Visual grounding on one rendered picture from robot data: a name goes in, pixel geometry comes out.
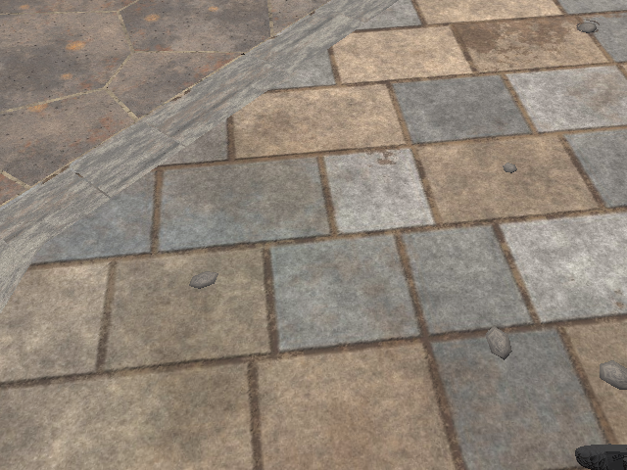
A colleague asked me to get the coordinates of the right robot hand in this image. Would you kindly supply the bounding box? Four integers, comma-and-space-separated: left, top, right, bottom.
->
575, 444, 627, 470

